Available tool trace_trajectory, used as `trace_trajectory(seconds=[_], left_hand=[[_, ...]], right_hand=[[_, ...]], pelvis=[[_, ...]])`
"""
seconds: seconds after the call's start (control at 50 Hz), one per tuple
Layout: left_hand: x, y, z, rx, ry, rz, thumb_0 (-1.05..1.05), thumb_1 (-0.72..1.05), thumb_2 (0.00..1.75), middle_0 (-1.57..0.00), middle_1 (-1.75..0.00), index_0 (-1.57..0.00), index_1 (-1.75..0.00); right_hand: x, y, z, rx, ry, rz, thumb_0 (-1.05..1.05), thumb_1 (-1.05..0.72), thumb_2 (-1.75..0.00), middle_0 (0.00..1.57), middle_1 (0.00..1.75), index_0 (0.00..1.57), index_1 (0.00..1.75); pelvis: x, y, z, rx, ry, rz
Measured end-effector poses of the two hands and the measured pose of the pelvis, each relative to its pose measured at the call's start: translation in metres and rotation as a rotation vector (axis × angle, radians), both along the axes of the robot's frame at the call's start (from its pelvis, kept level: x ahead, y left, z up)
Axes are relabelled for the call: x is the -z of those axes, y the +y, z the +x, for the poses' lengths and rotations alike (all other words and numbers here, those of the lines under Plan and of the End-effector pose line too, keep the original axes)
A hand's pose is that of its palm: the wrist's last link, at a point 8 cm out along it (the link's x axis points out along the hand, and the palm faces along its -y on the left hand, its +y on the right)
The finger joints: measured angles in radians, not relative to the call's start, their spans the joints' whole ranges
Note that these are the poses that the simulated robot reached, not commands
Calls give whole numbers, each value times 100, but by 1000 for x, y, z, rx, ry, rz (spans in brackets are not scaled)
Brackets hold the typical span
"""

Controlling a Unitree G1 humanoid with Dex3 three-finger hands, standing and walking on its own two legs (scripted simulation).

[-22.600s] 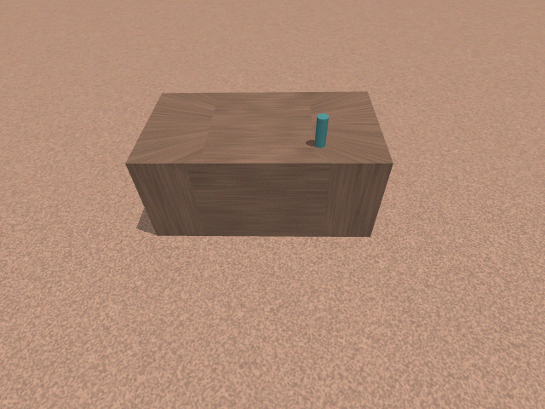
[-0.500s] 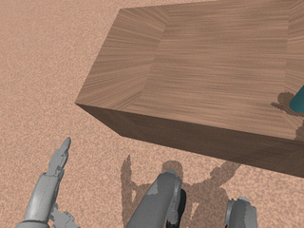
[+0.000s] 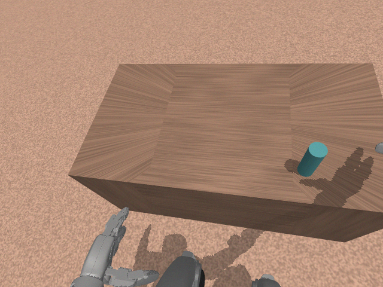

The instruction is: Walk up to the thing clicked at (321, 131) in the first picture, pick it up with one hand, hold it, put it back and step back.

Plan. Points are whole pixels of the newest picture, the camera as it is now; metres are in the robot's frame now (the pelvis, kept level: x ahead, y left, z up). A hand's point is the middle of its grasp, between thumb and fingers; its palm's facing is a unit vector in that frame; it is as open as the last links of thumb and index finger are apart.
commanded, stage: home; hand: right
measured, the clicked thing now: (311, 160) +0.50 -0.20 -0.17
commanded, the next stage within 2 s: none
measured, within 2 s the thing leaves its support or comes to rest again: neither
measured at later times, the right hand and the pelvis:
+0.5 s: hand (347, 237) +0.27 -0.20 -0.02, palm faces +0.17 +0.95 -0.25, open 17.2 cm; pelvis +0.04 +0.01 +0.05, yaw -2 degrees
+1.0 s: hand out of the picture +0.18 -0.16 -0.01, palm faces +0.17 +0.95 -0.28, open 17.7 cm; pelvis +0.01 +0.03 +0.04, yaw -3 degrees
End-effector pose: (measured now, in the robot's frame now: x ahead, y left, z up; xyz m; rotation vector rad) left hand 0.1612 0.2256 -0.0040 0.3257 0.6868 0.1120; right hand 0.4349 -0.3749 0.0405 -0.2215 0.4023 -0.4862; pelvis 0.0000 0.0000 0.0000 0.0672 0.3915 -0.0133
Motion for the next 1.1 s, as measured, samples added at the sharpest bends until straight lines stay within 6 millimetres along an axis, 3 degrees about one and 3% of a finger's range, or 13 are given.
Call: trace_trajectory(seconds=[0.06, 0.1, 0.24, 0.36, 0.52, 0.7, 0.78, 0.9, 1.1], left_hand=[[-16, -26, 19, 46, -84, -111, -1, 17, 48, -13, -17, -13, -18], [-23, -32, 22, 43, -103, -158, 0, 26, 53, -14, -19, -14, -19], [-7, -3, 14, -34, 65, -101, 0, 55, 69, -17, -24, -17, -24], [-14, 3, 25, -41, 57, -68, 1, 75, 81, -19, -27, -18, -27], [-13, -2, 42, -43, -2, -144, 1, 86, 87, -20, -29, -19, -29], [23, 21, 26, -87, 97, -97, 1, 87, 88, -20, -29, -20, -29], [28, 28, 18, -96, 94, -72, 1, 88, 88, -20, -29, -20, -29], [28, 33, 11, -107, 44, -57, 1, 89, 89, -20, -29, -20, -30], [23, 24, 11, -90, -15, -59, 1, 90, 90, -20, -30, -20, -30]], right_hand=[[2, 7, -19, -38, 60, -20, -1, 47, -9, 6, 6, 6, 7], [8, 13, -36, -65, 118, -29, -1, 48, -9, 6, 6, 6, 7], [37, 57, -93, -146, 213, 38, -1, 49, -9, 6, 6, 6, 7], [37, 94, -131, -180, 176, 85, -1, 50, -8, 6, 6, 6, 7], [32, 129, -197, -199, 233, 127, -1, 50, -8, 6, 6, 6, 6], [36, 164, -270, -184, 314, 169, -1, 56, -4, 5, 5, 5, 5], [37, 168, -282, -171, 327, 159, -1, 58, -3, 5, 4, 5, 5], [30, 166, -280, -167, 300, 118, -1, 58, -3, 5, 4, 5, 5], [33, 166, -290, -162, 319, 133, -1, 58, -3, 5, 4, 5, 5]], pelvis=[[-11, 0, 9, 7, -25, -5], [-17, -1, 16, 9, -44, -12], [-31, 0, 31, 11, -104, -28], [-41, 5, 39, 12, -163, -38], [-47, 11, 44, 18, -211, -52], [-43, 21, 35, 27, -248, -59], [-40, 26, 26, 33, -255, -62], [-39, 28, 17, 34, -263, -63], [-39, 23, 11, 35, -274, -59]])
